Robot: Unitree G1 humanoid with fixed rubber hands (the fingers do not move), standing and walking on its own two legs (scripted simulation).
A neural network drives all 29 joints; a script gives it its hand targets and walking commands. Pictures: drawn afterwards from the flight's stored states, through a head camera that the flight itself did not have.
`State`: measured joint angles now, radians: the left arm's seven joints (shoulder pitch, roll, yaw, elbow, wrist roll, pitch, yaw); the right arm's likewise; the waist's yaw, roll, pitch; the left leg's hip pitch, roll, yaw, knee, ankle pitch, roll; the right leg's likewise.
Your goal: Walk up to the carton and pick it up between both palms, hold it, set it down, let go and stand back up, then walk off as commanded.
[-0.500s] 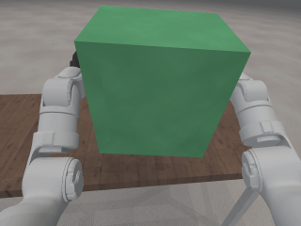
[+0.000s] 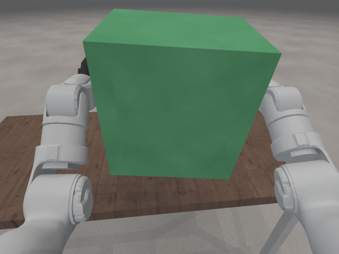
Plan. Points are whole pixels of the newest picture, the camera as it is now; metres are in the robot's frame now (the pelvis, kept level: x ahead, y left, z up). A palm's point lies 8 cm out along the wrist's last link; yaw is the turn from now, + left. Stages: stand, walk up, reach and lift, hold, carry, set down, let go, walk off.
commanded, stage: hold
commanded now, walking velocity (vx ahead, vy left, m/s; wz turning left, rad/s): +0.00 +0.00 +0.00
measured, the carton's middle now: (174, 98) +0.37 -0.03 +0.26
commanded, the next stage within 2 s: none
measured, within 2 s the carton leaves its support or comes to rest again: neither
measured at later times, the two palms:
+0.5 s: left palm (78, 75) +0.37 +0.16 +0.32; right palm (256, 74) +0.37 -0.20 +0.31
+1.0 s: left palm (81, 74) +0.37 +0.16 +0.32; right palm (257, 78) +0.37 -0.21 +0.30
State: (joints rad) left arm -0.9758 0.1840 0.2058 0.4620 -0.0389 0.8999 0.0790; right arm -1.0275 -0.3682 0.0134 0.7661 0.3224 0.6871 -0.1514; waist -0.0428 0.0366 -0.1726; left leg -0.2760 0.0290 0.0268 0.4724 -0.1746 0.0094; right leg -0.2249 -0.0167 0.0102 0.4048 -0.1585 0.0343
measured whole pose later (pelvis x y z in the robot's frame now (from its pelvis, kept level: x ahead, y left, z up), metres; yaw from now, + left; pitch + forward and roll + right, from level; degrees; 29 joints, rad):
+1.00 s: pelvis +0.00 +0.00 +0.00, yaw +0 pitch -1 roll -1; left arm -1.05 0.21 0.23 0.53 -0.05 0.94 0.05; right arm -1.09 -0.38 0.02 0.77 0.33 0.79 -0.17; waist -0.04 0.04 -0.21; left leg -0.28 0.03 0.02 0.47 -0.17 0.01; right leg -0.23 -0.02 0.00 0.40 -0.16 0.03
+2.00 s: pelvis +0.00 +0.00 +0.00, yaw +1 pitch -1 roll -1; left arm -1.09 0.23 0.23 0.59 -0.05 0.92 0.04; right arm -1.10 -0.38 0.02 0.77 0.33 0.80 -0.17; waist -0.04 0.02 -0.21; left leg -0.29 0.03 0.01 0.47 -0.17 0.01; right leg -0.23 -0.02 0.00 0.39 -0.16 0.03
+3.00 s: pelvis +0.00 +0.00 +0.00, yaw +1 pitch -1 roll -1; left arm -1.10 0.23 0.24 0.60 -0.04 0.91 0.04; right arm -1.11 -0.38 0.02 0.78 0.33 0.80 -0.17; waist -0.04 0.01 -0.21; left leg -0.29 0.03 0.00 0.47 -0.17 0.00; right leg -0.23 -0.01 0.00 0.39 -0.16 0.03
